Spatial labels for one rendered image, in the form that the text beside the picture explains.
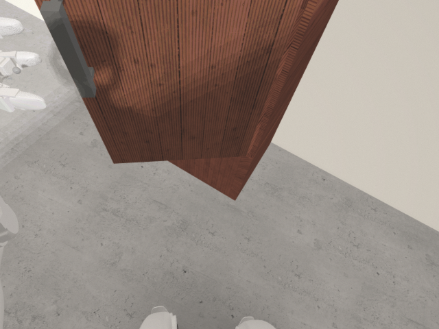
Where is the cupboard door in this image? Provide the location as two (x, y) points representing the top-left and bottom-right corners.
(35, 0), (303, 164)

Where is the right robot shin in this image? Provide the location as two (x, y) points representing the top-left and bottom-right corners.
(238, 317), (254, 326)

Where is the handle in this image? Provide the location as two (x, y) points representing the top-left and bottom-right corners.
(40, 0), (96, 98)

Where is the robot left upper arm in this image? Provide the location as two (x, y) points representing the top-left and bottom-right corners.
(0, 196), (19, 329)

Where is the left robot hand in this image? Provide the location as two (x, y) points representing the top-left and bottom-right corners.
(0, 17), (47, 112)

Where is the robot shin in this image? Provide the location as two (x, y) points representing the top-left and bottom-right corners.
(238, 317), (254, 326)
(151, 306), (169, 314)

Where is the left robot shin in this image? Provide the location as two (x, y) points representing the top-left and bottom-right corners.
(151, 306), (169, 314)

